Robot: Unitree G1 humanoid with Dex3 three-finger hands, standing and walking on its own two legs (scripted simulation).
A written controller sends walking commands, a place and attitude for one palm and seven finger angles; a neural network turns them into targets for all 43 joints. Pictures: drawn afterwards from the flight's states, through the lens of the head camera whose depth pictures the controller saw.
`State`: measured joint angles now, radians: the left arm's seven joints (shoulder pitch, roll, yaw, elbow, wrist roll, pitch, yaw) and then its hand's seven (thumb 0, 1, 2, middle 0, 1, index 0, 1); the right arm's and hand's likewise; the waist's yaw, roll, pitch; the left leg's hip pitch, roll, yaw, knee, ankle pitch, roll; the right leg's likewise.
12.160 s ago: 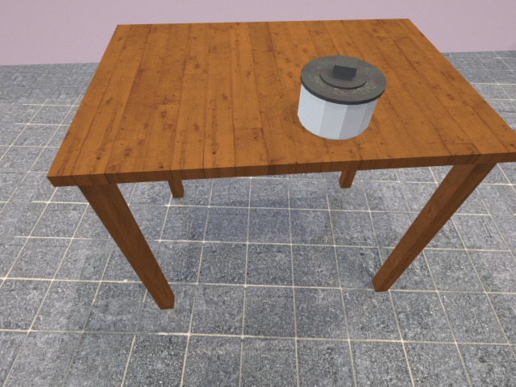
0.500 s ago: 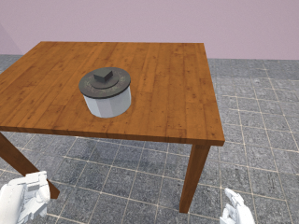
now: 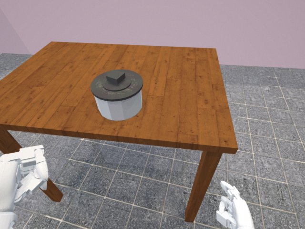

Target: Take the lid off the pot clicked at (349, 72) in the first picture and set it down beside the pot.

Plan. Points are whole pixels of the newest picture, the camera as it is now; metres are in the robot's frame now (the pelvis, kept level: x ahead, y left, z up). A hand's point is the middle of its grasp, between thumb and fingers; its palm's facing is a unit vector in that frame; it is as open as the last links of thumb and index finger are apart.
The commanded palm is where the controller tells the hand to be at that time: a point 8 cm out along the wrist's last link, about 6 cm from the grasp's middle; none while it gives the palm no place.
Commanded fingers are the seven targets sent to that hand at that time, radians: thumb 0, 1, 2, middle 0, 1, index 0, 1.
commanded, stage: raise the hand higher, near the body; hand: left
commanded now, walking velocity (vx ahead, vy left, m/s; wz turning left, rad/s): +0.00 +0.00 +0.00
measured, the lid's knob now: (115, 76) +0.51 +0.19 +0.15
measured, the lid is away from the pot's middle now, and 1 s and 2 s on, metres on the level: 0.00 0.00 0.00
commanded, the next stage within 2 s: reach forward and open the fingers in 0.06 s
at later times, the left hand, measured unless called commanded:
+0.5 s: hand (31, 164) +0.18 +0.27 +0.16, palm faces +0.01 -0.04 -1.00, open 3.0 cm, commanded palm +0.16 +0.26 +0.23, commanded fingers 0.00 0.32 1.28 -1.14 -0.86 -1.14 -0.86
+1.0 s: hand (39, 140) +0.21 +0.26 +0.19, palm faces -0.09 +0.02 -1.00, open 8.2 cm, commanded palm +0.19 +0.26 +0.26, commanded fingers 0.00 -0.35 1.61 -0.87 -0.08 -0.87 -0.08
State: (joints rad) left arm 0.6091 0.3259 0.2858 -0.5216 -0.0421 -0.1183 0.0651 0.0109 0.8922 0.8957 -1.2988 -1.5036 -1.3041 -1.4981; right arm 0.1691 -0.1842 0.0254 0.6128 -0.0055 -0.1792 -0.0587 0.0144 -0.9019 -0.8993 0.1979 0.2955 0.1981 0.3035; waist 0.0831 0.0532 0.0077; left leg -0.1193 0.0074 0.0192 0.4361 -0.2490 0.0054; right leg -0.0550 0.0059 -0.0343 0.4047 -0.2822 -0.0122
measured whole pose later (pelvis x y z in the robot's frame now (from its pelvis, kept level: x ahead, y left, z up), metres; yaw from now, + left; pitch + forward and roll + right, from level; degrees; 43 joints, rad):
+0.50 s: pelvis -0.03 +0.01 +0.00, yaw +1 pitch -1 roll +0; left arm 0.37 0.68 0.17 -0.50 0.68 0.16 -0.15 0.00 0.61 1.08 -1.23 -1.19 -1.24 -1.18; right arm 0.09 -0.30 0.01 0.57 0.04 0.05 -0.01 0.02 -0.90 -0.90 0.20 0.30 0.20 0.30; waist 0.09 0.15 -0.03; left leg -0.24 -0.01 0.02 0.47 -0.21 0.02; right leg -0.19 -0.02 -0.04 0.47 -0.27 0.00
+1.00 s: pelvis -0.06 +0.01 +0.00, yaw +1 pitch -3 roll +0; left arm -0.12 0.74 0.08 -0.21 0.70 0.07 -0.43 0.00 -0.16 1.53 -0.95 -0.32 -0.96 -0.31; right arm 0.12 -0.29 0.03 0.59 0.05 0.00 -0.01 0.01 -0.90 -0.90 0.20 0.30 0.20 0.30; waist 0.07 0.14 0.01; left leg -0.24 -0.02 0.00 0.42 -0.14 0.02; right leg -0.19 -0.02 -0.05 0.45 -0.21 0.00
